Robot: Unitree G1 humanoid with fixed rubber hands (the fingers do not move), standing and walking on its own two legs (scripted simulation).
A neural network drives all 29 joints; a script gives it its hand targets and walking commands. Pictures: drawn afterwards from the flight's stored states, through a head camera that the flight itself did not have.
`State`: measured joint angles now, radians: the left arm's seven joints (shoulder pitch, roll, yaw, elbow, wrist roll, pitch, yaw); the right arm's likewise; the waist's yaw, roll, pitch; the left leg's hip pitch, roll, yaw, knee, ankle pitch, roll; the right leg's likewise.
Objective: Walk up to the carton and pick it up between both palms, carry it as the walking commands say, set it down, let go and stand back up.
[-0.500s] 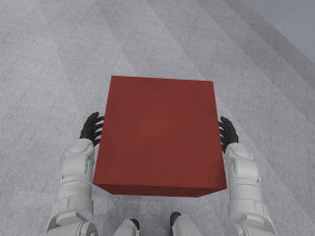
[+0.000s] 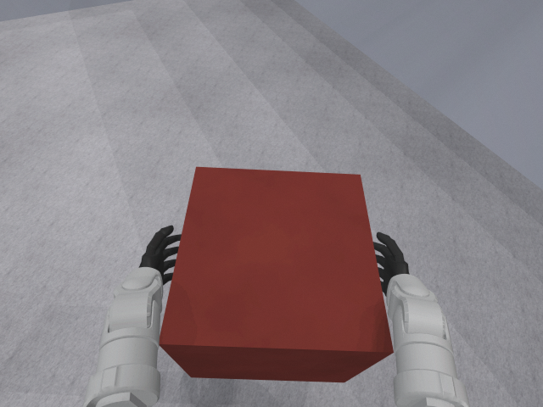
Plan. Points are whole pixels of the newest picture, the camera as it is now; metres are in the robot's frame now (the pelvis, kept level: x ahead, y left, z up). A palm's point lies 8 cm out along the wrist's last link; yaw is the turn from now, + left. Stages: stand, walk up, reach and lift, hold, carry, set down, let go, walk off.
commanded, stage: reach and lift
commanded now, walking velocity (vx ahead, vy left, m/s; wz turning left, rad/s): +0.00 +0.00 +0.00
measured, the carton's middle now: (273, 279) +0.35 -0.02 -0.08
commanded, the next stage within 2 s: hold in 1.64 s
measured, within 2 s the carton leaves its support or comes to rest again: neither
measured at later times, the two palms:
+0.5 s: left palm (136, 273) +0.31 +0.18 +0.05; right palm (407, 277) +0.29 -0.20 +0.04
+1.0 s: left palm (125, 284) +0.29 +0.19 +0.05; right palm (402, 275) +0.29 -0.19 +0.05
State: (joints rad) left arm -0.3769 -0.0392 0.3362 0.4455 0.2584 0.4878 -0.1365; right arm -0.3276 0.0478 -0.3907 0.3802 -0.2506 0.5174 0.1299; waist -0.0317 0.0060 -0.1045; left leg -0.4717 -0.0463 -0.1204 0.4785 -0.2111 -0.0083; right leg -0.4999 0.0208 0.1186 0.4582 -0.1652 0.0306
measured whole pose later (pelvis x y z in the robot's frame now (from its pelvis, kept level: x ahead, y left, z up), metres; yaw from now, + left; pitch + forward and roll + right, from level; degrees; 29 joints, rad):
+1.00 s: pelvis +0.01 +0.00 +0.01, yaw +0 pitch -5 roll +0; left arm -0.18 -0.04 0.26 0.14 0.20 0.71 -0.13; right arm -0.18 0.04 -0.24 0.14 -0.21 0.72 0.12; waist 0.00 0.00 0.02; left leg -0.02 -0.03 -0.12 0.27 -0.17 -0.01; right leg -0.05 0.02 0.12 0.26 -0.13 0.02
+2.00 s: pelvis +0.01 +0.00 +0.01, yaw -1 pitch -4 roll +0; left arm -0.14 -0.03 0.24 0.10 0.17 0.73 -0.12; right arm -0.13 0.04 -0.23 0.09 -0.19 0.74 0.11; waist 0.01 0.01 0.00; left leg -0.06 -0.02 -0.10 0.34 -0.20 -0.01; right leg -0.10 0.03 0.12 0.33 -0.16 0.02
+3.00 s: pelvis -0.04 +0.06 -0.01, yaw -8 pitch +4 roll +1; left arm 0.02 -0.08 0.22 -0.45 -0.02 1.19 0.02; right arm 0.03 0.03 -0.21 -0.48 0.03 1.20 0.00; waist 0.00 0.01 -0.14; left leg -0.52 0.00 0.11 0.91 -0.44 0.00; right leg -0.40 -0.08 -0.12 0.63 -0.29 -0.02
